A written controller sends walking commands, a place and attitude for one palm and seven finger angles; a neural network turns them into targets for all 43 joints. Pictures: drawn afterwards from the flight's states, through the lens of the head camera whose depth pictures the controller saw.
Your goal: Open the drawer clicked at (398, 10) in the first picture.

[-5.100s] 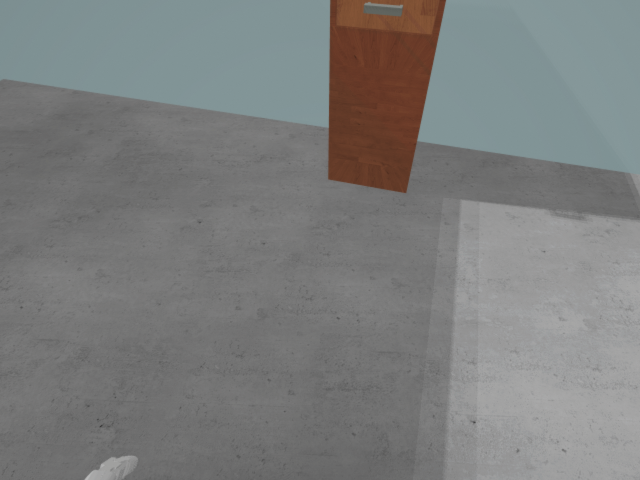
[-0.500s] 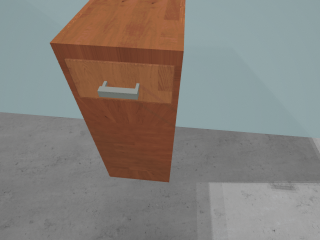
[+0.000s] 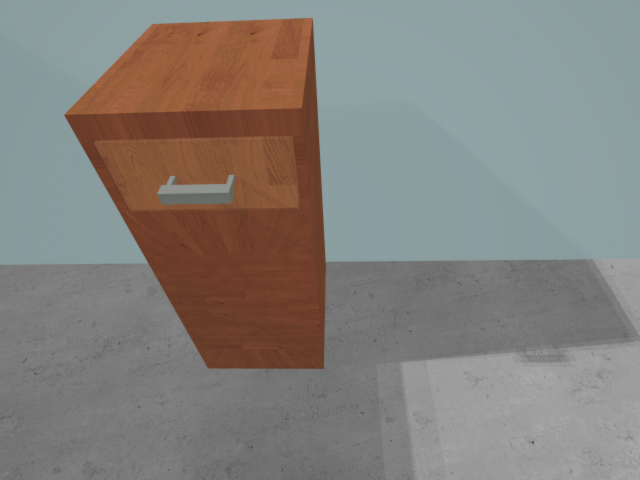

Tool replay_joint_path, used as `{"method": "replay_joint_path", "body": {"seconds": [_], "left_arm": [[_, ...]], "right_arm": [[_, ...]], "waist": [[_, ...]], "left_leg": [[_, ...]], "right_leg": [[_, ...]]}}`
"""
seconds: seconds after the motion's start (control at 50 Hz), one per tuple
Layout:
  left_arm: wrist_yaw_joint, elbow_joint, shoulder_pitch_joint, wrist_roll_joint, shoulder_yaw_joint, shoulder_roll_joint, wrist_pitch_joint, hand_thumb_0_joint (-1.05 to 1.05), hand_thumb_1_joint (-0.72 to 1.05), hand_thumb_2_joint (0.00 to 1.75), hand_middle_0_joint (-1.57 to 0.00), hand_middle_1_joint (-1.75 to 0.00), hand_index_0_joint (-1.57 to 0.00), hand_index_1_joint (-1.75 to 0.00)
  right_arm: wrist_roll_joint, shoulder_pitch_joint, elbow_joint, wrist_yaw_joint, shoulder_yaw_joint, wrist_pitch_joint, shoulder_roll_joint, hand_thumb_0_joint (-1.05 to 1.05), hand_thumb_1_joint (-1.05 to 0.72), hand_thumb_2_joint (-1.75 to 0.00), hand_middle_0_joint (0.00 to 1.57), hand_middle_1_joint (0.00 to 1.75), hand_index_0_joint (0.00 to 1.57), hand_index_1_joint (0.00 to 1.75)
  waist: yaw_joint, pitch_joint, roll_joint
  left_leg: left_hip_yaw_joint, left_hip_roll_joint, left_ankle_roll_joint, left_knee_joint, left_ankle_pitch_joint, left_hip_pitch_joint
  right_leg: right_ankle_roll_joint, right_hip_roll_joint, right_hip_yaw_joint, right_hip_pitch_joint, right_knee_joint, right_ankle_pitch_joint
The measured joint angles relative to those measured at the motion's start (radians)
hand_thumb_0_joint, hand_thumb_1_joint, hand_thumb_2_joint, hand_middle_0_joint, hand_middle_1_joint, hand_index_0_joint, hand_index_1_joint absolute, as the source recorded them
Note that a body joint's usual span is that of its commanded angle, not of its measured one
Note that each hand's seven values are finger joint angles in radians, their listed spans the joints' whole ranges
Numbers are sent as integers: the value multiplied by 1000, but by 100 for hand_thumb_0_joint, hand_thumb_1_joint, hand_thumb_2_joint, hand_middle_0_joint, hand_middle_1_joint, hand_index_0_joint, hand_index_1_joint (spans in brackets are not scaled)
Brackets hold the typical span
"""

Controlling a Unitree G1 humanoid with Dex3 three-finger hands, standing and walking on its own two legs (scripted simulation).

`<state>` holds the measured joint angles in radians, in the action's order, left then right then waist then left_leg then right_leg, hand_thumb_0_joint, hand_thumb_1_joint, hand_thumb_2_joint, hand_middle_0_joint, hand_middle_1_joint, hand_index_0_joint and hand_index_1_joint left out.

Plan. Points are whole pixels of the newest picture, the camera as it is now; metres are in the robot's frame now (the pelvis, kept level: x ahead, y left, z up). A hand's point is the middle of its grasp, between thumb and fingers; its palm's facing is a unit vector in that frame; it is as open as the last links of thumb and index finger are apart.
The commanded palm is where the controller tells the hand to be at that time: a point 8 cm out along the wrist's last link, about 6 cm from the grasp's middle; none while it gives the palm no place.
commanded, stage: come to a stop and stand still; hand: left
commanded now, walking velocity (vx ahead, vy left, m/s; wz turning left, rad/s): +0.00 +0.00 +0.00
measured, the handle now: (199, 187) +0.59 +0.25 +0.04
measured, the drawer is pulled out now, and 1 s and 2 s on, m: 0.00 0.00 0.00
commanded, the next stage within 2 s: look again from close up in 0.64 s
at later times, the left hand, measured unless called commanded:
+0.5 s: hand out of the picture -0.04 +0.17 -0.17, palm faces +0.07 -0.98 -0.18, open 7.4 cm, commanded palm none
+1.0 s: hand out of the picture +0.00 +0.22 -0.17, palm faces +0.03 -0.98 -0.21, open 7.4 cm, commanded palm none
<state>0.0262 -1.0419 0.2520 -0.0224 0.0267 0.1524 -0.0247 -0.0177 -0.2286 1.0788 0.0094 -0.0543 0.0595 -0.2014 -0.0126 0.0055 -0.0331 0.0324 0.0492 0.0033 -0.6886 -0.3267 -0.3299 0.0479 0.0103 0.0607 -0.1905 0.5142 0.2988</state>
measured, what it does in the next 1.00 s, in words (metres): steps on the spot: left foot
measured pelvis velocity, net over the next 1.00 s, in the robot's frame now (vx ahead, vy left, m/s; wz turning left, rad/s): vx -0.01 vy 0.05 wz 0.01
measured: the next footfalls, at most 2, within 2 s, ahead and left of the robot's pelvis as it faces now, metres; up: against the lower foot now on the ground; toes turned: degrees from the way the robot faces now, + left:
left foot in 0.08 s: +0.02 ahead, +0.15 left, +0.00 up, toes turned +3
left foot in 1.84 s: +0.14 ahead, +0.14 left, +0.00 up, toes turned +6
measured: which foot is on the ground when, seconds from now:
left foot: up 0.00-0.06, down 0.08-1.00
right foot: down 0.00-1.00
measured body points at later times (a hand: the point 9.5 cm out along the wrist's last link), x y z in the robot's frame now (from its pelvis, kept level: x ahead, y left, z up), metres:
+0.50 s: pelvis -0.02 +0.00 +0.00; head -0.02 +0.00 +0.45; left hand -0.04 +0.22 -0.15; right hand -0.04 -0.21 -0.16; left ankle -0.02 +0.15 -0.74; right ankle -0.01 -0.09 -0.74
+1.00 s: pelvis -0.01 +0.05 +0.00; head -0.01 +0.03 +0.45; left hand -0.01 +0.27 -0.16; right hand -0.01 -0.17 -0.17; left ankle -0.02 +0.15 -0.74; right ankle -0.01 -0.09 -0.74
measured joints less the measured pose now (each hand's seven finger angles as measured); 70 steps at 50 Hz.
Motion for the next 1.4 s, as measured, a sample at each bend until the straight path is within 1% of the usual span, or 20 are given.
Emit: {"method": "replay_joint_path", "body": {"seconds": [0.04,0.08,0.1,0.14,0.2,0.42,0.58,0.74,0.78,0.82,0.86,0.9,1.06,1.18,1.4], "left_arm": [[3,-6,-7,2,0,-1,3,0,92,90,-20,-29,-20,-30],[1,-13,-16,7,-2,-2,9,1,93,90,-20,-29,-20,-30],[1,-19,-27,11,-3,0,11,1,93,90,-20,-29,-20,-30],[3,-27,-42,16,1,10,14,1,94,90,-20,-29,-20,-30],[0,-41,-43,21,0,15,19,0,94,90,-20,-29,-20,-30],[-5,-95,17,18,-10,-14,9,0,92,90,-20,-29,-20,-30],[-3,-104,48,15,-12,-33,15,0,91,90,-20,-29,-20,-30],[0,-108,57,13,-18,-40,25,0,91,90,-20,-29,-20,-30],[13,-100,59,7,-28,-47,43,0,91,90,-20,-29,-20,-30],[12,-89,66,4,-33,-50,53,0,91,90,-20,-29,-20,-30],[9,-87,67,5,-34,-47,52,0,91,90,-20,-29,-20,-30],[7,-83,65,6,-34,-40,48,0,91,90,-20,-29,-20,-30],[7,-55,37,7,-27,-7,42,0,91,90,-20,-29,-20,-30],[7,-46,23,8,-25,2,38,0,91,90,-20,-29,-20,-30],[3,-64,39,7,-26,-11,31,0,92,90,-20,-29,-20,-30]], "right_arm": [[0,-25,13,4,4,-9,-2,0,-91,-90,20,30,20,29],[0,-49,29,10,12,-20,-5,0,-91,-90,20,30,20,29],[0,-54,43,15,16,-25,1,0,-91,-90,20,30,20,29],[-1,-60,66,20,30,-29,21,0,-91,-90,20,30,20,29],[-1,-68,83,23,44,-37,39,1,-91,-90,20,30,20,29],[-3,-68,79,21,54,-41,67,0,-91,-90,20,30,20,29],[-1,-67,70,22,56,-53,81,0,-91,-90,20,30,20,29],[4,-69,74,25,58,-63,84,0,-91,-90,20,30,20,29],[4,-65,55,17,56,-57,72,1,-91,-90,20,30,20,29],[1,-66,29,12,50,-57,58,1,-91,-90,20,30,20,29],[-2,-75,8,8,48,-66,49,1,-91,-90,20,30,20,29],[-2,-85,-4,8,50,-73,46,1,-91,-90,20,30,20,29],[-4,-104,-1,13,67,-82,47,2,-92,-90,20,30,20,29],[-3,-97,10,12,73,-86,50,1,-92,-90,20,30,20,29],[-1,-79,34,16,73,-86,53,1,-91,-90,20,30,20,29]], "waist": [[-8,-2,-1],[-15,-1,-14],[-18,6,-9],[-6,26,17],[6,42,29],[10,30,14],[18,22,25],[21,16,35],[21,18,17],[10,20,1],[0,12,-3],[-3,0,-5],[6,-17,-3],[6,-7,10],[12,11,31]], "left_leg": [[-9,7,3,49,19,47],[-23,20,7,146,73,104],[-30,21,25,177,51,116],[-27,14,49,208,59,129],[-20,17,56,245,93,145],[-6,13,43,287,123,167],[3,-1,29,292,124,160],[9,-16,16,296,118,166],[4,-6,14,231,86,125],[-1,-6,5,179,62,99],[0,-19,-5,157,44,90],[6,-32,-16,150,35,93],[26,-69,-40,185,36,132],[33,-78,-45,210,43,148],[31,-74,-40,219,39,163]], "right_leg": [[4,-15,13,-5,-8,-8],[7,-35,34,-18,-2,-6],[7,-35,43,-22,3,-5],[11,-29,42,-15,-16,-22],[10,-33,35,0,-56,-51],[1,-32,22,22,-108,-90],[-13,-18,13,11,-108,-92],[-28,-3,6,16,-109,-87],[-33,-11,10,0,-99,-85],[-36,-11,12,-16,-68,-71],[-44,2,9,-29,-34,-49],[-53,16,4,-34,-11,-32],[-78,53,-17,-20,2,-12],[-85,61,-24,-13,-9,-14],[-82,56,-22,2,-17,-9]]}}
